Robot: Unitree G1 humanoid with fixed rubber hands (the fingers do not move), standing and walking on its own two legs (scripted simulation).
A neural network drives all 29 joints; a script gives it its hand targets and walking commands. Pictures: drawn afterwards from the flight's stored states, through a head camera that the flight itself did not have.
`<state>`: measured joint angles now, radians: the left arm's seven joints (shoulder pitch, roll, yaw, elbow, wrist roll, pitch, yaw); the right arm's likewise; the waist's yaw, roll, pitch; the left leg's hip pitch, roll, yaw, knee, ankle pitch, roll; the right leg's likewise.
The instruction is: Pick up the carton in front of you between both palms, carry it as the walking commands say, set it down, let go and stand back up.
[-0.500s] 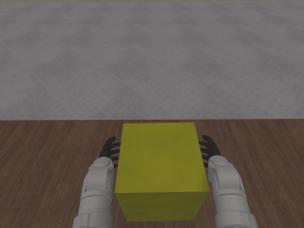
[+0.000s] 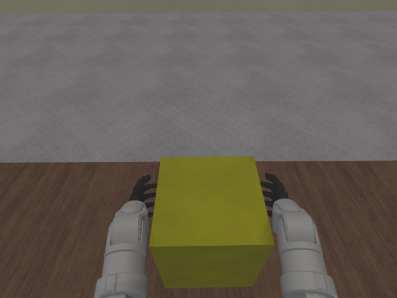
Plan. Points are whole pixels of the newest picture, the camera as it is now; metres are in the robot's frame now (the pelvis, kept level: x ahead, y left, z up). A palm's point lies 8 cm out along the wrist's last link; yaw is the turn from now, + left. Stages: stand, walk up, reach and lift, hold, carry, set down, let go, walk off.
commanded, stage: hold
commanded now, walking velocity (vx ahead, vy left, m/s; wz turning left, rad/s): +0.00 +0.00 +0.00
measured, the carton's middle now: (208, 224) +0.29 +0.00 -0.03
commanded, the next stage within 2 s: carry in 0.68 s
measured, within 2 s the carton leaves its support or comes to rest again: neither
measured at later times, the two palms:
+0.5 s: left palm (137, 206) +0.29 +0.15 +0.05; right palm (279, 204) +0.29 -0.15 +0.05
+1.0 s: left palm (151, 181) +0.35 +0.13 +0.07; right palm (284, 180) +0.35 -0.17 +0.07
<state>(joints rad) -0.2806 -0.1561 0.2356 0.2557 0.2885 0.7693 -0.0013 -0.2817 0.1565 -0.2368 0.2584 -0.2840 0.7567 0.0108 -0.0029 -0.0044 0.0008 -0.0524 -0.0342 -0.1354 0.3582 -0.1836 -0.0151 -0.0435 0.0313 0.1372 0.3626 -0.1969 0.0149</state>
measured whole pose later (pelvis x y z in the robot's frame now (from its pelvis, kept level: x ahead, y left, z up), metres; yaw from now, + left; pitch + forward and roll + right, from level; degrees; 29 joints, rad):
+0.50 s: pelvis +0.00 +0.00 +0.00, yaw +0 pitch -7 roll +0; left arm -0.28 -0.16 0.23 0.25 0.29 0.77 0.00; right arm -0.28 0.16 -0.24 0.25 -0.29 0.75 0.02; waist 0.00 0.00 0.01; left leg -0.05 -0.03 -0.13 0.35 -0.18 -0.01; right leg -0.04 0.03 0.13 0.36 -0.20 0.01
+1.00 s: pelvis +0.07 -0.02 -0.01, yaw +1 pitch +4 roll +1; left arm -0.19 -0.14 0.10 -0.08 0.15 1.01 0.08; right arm -0.17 0.10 -0.13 -0.12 -0.12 1.01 -0.06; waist 0.00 -0.01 -0.17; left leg -0.34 0.04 0.06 0.65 -0.47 -0.01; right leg -0.22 -0.04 -0.03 0.51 -0.36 0.00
